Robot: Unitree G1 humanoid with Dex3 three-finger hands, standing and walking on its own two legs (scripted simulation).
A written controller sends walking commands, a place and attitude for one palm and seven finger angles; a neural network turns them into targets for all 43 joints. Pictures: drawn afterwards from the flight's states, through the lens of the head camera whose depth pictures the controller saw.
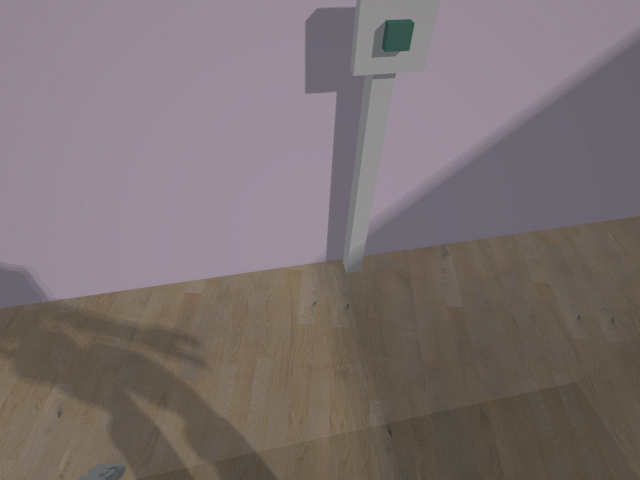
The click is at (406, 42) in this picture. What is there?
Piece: button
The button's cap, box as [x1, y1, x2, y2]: [382, 19, 414, 51]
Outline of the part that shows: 410,19 386,20 382,48 384,51 409,49 414,23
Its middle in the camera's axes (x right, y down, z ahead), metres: +0.17 -0.45 +0.86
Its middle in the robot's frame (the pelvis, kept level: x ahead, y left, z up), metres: +0.97 -0.11 +0.15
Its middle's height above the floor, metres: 0.92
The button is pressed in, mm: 0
